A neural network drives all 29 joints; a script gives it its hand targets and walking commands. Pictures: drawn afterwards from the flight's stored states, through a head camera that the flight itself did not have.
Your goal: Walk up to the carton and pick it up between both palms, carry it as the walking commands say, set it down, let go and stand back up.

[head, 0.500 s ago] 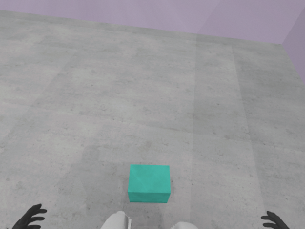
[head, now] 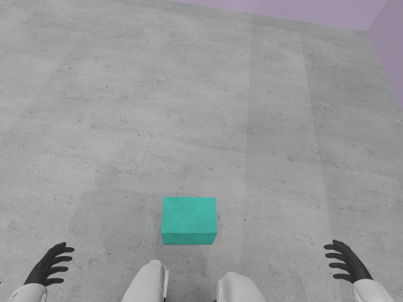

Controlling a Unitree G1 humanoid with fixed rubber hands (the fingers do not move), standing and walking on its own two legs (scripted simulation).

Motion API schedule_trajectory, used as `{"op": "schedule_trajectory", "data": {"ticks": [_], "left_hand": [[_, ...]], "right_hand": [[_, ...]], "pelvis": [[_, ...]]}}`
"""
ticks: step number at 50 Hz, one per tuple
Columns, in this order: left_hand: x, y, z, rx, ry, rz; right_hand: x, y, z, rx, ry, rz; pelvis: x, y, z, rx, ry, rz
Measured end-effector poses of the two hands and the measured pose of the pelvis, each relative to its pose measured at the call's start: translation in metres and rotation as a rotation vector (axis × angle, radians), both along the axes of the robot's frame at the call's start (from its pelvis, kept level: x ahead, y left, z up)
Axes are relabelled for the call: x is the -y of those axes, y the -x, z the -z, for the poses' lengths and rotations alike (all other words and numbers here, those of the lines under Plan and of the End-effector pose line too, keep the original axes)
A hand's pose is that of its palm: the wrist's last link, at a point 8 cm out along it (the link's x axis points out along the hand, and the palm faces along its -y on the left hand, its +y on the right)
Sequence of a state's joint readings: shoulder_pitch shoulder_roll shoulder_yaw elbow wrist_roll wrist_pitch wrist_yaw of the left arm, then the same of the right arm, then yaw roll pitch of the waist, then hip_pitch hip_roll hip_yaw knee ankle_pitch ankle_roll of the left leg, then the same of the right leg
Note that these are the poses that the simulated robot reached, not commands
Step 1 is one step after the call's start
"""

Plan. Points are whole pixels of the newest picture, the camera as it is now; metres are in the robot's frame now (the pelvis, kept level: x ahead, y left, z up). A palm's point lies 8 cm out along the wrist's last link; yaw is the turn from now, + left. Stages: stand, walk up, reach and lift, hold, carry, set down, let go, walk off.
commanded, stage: reach and lift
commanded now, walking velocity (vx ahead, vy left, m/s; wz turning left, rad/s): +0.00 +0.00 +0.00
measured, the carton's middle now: (188, 221) +0.45 +0.01 -0.62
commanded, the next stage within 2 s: none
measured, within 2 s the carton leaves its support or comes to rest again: neither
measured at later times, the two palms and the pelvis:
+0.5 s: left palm (90, 228) +0.27 +0.25 -0.12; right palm (316, 224) +0.29 -0.28 -0.10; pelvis +0.01 +0.00 -0.02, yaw -1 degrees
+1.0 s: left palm (116, 183) +0.41 +0.22 -0.16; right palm (281, 181) +0.42 -0.24 -0.14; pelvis -0.02 +0.02 -0.05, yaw -4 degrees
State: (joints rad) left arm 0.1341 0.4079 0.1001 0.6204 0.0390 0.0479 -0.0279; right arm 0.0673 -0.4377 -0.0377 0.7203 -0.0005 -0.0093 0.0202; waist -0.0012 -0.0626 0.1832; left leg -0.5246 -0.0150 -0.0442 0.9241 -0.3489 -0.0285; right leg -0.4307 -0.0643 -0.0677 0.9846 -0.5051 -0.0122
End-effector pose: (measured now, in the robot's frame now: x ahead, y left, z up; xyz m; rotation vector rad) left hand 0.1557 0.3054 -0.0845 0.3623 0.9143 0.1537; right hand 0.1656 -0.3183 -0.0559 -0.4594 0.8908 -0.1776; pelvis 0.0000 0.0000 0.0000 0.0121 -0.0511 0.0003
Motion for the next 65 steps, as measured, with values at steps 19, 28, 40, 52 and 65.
{"op": "schedule_trajectory", "data": {"ticks": [19,28,40,52,65], "left_hand": [[0.045,-0.090,0.020,0.050,0.056,-0.026],[0.064,-0.130,0.036,0.102,0.098,-0.027],[0.072,-0.202,0.054,0.234,0.159,-0.023],[0.084,-0.265,0.078,0.296,0.209,-0.039],[0.095,-0.309,0.096,0.332,0.247,-0.067]], "right_hand": [[-0.034,-0.102,0.026,0.036,-0.106,-0.044],[-0.033,-0.132,0.048,0.066,-0.120,-0.044],[-0.060,-0.199,0.064,0.147,-0.146,-0.074],[-0.085,-0.264,0.085,0.182,-0.200,-0.056],[-0.086,-0.298,0.111,0.205,-0.246,-0.038]], "pelvis": [[-0.005,-0.013,0.007,-0.178,0.006,0.018],[0.001,-0.007,0.022,-0.344,0.001,0.028],[-0.006,0.015,0.042,-0.520,0.010,0.042],[-0.018,0.023,0.057,-0.668,0.023,0.049],[-0.017,0.014,0.067,-0.812,0.018,0.053]]}}
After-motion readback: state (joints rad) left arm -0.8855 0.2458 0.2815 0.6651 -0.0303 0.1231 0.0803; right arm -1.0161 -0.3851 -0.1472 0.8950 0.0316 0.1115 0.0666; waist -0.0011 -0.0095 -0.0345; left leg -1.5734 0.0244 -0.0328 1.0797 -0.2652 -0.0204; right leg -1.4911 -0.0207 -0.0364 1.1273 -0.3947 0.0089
